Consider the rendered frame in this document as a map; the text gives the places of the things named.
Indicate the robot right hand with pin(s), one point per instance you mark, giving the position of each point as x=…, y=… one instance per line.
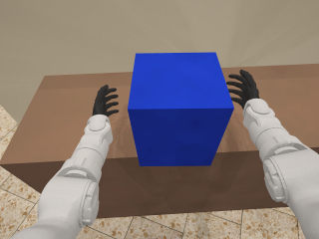
x=248, y=88

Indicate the carton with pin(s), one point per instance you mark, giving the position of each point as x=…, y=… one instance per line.
x=179, y=108

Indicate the pedestal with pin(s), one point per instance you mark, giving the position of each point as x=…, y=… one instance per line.
x=55, y=121

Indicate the robot left forearm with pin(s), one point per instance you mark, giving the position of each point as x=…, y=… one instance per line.
x=90, y=154

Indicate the robot left upper arm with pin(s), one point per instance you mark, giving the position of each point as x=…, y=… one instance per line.
x=67, y=205

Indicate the robot right upper arm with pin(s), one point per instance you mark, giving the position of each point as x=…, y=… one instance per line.
x=293, y=178

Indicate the robot left hand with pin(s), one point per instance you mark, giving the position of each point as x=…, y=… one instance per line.
x=100, y=106

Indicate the robot right forearm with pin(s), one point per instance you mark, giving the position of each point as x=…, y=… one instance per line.
x=266, y=131

